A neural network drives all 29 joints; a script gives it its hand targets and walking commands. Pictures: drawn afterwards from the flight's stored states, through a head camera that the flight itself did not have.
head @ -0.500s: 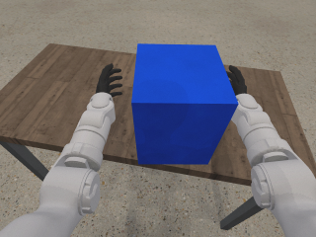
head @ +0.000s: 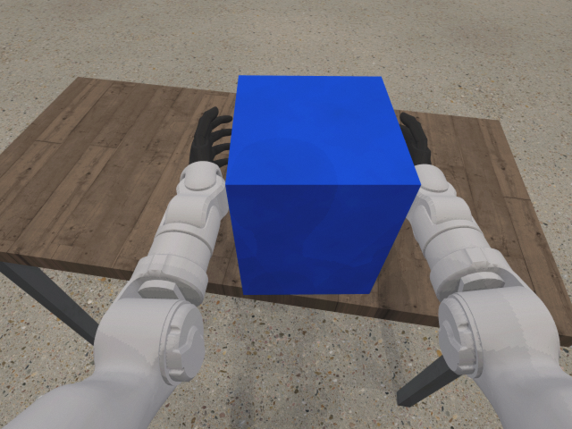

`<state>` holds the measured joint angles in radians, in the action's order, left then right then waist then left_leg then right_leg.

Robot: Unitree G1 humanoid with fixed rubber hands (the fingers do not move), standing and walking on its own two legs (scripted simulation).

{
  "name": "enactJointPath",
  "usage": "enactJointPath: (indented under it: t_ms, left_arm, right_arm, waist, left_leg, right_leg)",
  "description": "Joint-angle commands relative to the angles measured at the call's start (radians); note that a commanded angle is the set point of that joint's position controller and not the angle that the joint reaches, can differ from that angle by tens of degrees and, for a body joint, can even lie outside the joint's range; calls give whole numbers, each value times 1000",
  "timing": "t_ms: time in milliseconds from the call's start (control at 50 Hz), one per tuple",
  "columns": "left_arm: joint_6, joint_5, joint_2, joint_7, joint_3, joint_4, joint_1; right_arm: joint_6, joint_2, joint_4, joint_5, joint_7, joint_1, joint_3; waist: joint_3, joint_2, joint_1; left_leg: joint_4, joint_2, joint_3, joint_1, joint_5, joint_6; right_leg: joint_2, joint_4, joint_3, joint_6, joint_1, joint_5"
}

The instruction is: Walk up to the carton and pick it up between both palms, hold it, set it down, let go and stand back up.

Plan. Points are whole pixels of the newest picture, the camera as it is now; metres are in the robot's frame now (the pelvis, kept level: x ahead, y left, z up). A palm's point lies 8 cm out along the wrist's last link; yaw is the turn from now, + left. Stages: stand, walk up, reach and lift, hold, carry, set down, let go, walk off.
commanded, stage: reach and lift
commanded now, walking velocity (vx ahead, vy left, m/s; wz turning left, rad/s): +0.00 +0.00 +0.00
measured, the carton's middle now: (308, 192) +0.45 +0.02 +0.09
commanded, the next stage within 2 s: none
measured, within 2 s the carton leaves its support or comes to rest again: leaves its support in 1.84 s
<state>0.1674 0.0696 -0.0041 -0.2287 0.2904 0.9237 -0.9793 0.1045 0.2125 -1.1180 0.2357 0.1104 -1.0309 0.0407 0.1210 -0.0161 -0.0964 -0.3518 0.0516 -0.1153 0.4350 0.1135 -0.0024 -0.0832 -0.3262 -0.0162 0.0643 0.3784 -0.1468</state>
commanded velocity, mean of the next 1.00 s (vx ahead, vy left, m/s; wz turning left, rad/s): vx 0.00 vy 0.00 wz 0.00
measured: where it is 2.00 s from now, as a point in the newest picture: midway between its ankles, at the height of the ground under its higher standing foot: outside the picture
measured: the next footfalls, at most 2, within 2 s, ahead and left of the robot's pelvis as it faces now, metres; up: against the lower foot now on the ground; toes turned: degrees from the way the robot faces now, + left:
none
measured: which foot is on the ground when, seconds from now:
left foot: down 0.00-1.00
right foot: down 0.00-1.00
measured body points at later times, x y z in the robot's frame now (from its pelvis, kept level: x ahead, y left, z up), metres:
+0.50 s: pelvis +0.01 +0.00 +0.01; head +0.04 +0.00 +0.45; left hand +0.44 +0.17 +0.14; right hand +0.47 -0.12 +0.14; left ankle +0.02 +0.12 -0.74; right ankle +0.00 -0.07 -0.74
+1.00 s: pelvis +0.02 +0.01 +0.01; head +0.04 +0.02 +0.46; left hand +0.44 +0.17 +0.14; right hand +0.46 -0.12 +0.14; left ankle +0.02 +0.12 -0.74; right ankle +0.00 -0.07 -0.74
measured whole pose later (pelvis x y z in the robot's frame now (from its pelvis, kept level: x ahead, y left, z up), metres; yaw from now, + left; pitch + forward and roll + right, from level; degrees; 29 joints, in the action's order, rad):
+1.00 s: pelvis +0.02 +0.01 +0.01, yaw -1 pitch +2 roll +0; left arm 0.27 0.43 0.18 -0.06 0.54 0.56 -0.78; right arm -0.02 0.02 -0.96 -0.24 -0.06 -0.87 0.46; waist 0.01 -0.03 -0.04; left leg -0.28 0.02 -0.14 0.17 0.15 -0.02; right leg -0.06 -0.29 0.01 0.04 0.13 -0.19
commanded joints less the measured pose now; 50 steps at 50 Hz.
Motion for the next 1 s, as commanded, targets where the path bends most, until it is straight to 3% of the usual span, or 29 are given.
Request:
enactJointPath:
  t_ms: [0, 160, 260, 340, 380, 400, 440, 500, 620, 780, 980]
  left_arm:
    - [-60, 6, -54, 1, -33, -183, -457]
    - [-77, 32, -21, 14, -9, -184, -470]
    - [-90, 81, 19, 37, 33, -193, -476]
    - [-88, 199, 133, 104, 112, -216, -477]
    - [-42, 306, 381, 196, 119, -222, -461]
    - [-15, 333, 434, 231, 112, -229, -394]
    - [9, 350, 442, 251, 121, -240, -324]
    - [30, 365, 452, 251, 122, -259, -286]
    - [61, 363, 471, 242, 86, -308, -243]
    - [82, 356, 501, 232, 40, -348, -192]
    - [94, 349, 515, 232, 24, -361, -177]
  right_arm:
    - [-53, 50, 188, -8, 0, -518, 2]
    - [-55, 0, 199, -48, -9, -525, 31]
    - [-64, -63, 206, -116, -29, -521, 79]
    - [-88, -237, 204, -275, -87, -497, 176]
    - [-110, -558, 195, -452, -176, -478, 238]
    - [-129, -611, 213, -497, -217, -451, 255]
    - [-158, -620, 229, -531, -248, -426, 264]
    - [-163, -643, 209, -554, -260, -382, 264]
    - [-158, -655, 176, -543, -271, -318, 243]
    - [-167, -646, 181, -506, -277, -293, 208]
    - [-168, -652, 188, -491, -271, -283, 180]
  waist:
    - [554, -40, -23]
    - [555, -41, -22]
    - [545, -46, -21]
    - [510, -51, -18]
    - [484, -35, -13]
    - [492, -28, -11]
    - [433, -49, -9]
    - [324, -54, -9]
    - [263, -29, -6]
    - [269, -2, -2]
    - [263, -13, 1]
  left_leg:
    - [-43, -15, 84, -284, -241, 3]
    - [-33, -18, 81, -283, -245, -1]
    - [-14, -22, 70, -294, -246, -6]
    - [25, -29, 42, -325, -241, -12]
    - [53, -31, 21, -353, -216, -12]
    - [63, -36, 17, -351, -205, -15]
    - [85, -43, 4, -319, -170, -25]
    - [102, -39, -8, -326, -147, -41]
    - [74, -32, -11, -391, -200, -39]
    - [31, -26, -3, -445, -292, -23]
    - [41, -26, 1, -429, -270, -27]
  right_leg:
    - [58, -18, 66, -106, -194, 350]
    - [64, -13, 66, -109, -206, 353]
    - [73, -7, 62, -114, -236, 363]
    - [90, 0, 47, -125, -308, 399]
    - [102, -2, 34, -128, -371, 467]
    - [104, -13, 30, -129, -423, 529]
    - [108, -31, 23, -147, -493, 598]
    - [102, -24, 17, -152, -493, 540]
    - [86, -9, -3, -134, -421, 472]
    - [73, -9, -26, -117, -365, 473]
    - [74, -8, -21, -118, -380, 488]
